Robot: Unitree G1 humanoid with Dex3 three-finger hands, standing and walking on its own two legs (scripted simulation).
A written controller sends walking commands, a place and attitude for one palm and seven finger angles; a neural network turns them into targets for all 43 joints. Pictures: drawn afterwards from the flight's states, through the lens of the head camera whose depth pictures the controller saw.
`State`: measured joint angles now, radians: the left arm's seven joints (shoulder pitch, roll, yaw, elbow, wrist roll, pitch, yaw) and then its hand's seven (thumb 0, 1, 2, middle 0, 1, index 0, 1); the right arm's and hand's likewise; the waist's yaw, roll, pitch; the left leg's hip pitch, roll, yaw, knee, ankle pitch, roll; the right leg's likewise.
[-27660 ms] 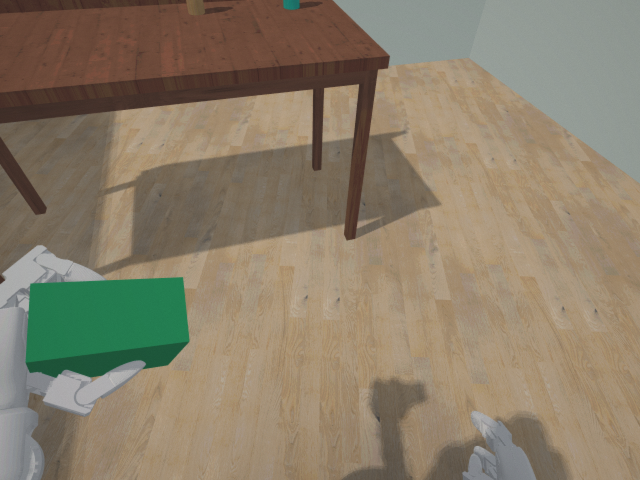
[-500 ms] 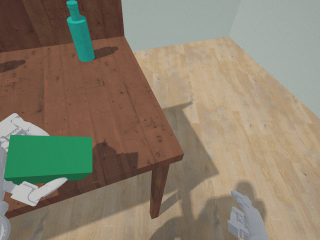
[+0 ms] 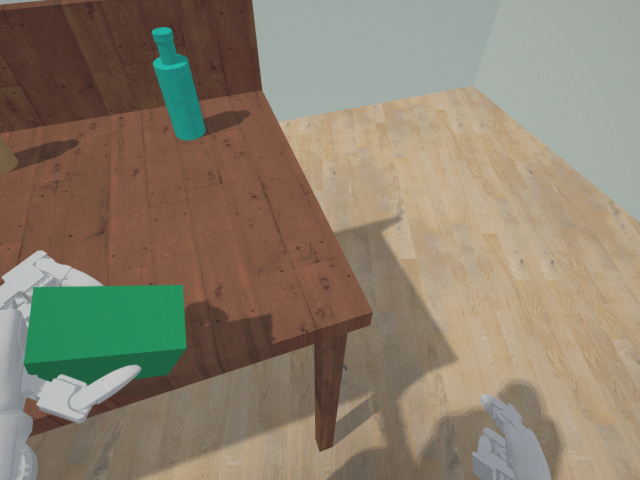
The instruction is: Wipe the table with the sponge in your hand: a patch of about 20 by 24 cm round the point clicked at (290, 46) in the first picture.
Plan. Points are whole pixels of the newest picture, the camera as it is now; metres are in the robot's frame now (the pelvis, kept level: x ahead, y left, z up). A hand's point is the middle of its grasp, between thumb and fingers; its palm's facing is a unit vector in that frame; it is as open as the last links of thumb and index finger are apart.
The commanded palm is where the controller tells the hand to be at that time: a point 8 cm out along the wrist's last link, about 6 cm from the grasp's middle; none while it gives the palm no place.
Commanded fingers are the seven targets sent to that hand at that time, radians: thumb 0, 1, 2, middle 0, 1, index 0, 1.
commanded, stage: come to a stop and stand still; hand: left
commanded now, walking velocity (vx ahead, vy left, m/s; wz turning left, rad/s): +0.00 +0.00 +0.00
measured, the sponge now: (132, 335) +0.22 +0.21 +0.13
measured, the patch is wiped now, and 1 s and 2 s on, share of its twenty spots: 0.00 0.00 0.00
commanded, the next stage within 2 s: look again from close up in 0.72 s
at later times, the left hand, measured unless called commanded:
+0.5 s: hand (7, 295) +0.24 +0.33 +0.15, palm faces +0.39 -0.83 -0.40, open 10.3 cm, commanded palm +0.17 +0.34 +0.17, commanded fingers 0.00 0.10 1.30 -1.20 -1.60 -1.20 -1.60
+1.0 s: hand (30, 303) +0.24 +0.30 +0.15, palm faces +0.36 -0.86 -0.37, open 10.3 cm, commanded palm +0.18 +0.33 +0.17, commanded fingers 0.00 0.10 1.30 -1.20 -1.60 -1.20 -1.60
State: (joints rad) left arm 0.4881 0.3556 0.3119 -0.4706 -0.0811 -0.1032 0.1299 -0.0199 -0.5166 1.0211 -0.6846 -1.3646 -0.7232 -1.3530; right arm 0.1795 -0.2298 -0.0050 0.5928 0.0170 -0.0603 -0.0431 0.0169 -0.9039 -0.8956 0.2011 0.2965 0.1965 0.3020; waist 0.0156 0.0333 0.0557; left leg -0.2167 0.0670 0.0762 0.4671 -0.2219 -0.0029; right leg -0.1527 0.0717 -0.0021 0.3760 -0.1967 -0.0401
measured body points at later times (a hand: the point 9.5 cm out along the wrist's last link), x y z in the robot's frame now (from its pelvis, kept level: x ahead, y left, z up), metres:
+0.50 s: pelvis +0.01 +0.07 -0.01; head +0.05 +0.10 +0.44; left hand +0.22 +0.37 +0.18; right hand +0.17 -0.15 -0.08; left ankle +0.02 +0.12 -0.74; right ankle +0.00 -0.09 -0.74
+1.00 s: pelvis +0.01 +0.05 +0.00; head +0.03 +0.08 +0.45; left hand +0.21 +0.34 +0.17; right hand +0.19 -0.17 -0.07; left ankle +0.02 +0.12 -0.74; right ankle +0.00 -0.09 -0.74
